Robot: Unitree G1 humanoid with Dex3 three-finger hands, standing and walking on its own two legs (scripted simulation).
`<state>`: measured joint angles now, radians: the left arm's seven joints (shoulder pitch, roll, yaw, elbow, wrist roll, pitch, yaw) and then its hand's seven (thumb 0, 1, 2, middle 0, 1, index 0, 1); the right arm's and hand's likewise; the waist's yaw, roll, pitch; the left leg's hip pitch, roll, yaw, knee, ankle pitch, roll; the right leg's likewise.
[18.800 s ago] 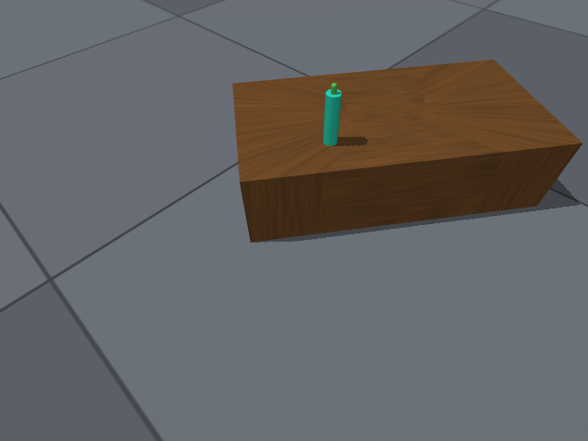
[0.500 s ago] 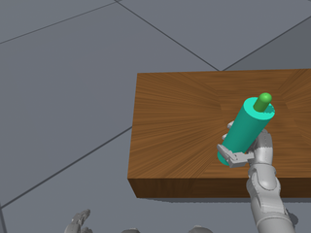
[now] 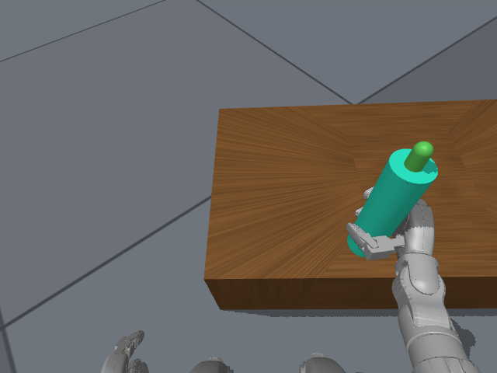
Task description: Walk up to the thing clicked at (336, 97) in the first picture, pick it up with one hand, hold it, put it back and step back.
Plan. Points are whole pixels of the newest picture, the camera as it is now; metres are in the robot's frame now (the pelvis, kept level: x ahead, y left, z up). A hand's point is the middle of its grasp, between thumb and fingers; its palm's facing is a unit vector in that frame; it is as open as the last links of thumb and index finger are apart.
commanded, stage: crouch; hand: right
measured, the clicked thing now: (388, 204) +0.35 -0.18 +0.07
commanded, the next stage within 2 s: lower in 1.20 s
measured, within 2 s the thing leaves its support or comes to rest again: neither
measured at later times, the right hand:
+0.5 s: hand (353, 215) +0.44 -0.20 -0.13, palm faces +0.17 +0.98 -0.02, open 8.6 cm
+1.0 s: hand (346, 210) +0.49 -0.20 -0.19, palm faces +0.19 +0.98 -0.02, open 8.6 cm
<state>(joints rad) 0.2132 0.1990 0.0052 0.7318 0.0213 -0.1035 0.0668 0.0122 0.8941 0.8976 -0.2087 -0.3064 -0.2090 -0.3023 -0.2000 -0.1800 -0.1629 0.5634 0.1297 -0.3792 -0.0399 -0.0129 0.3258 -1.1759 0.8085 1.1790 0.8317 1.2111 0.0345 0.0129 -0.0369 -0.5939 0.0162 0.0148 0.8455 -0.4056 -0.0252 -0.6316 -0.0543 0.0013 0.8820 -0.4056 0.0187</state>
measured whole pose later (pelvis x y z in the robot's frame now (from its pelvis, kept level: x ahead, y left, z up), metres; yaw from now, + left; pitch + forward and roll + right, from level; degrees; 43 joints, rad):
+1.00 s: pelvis -0.05 +0.00 -0.18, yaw +4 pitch +34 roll +5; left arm 0.22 0.26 -0.02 0.72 0.08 -0.01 -0.01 0.01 0.87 0.90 -0.20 -0.29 -0.20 -0.30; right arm -0.90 -0.53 -0.50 1.17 0.02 -0.49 0.07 -0.01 0.32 -1.18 0.82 1.16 0.84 1.19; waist 0.20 -0.02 -0.16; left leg -1.63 -0.01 0.04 1.64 -0.61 -0.02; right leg -1.69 -0.08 0.08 1.70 -0.62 0.03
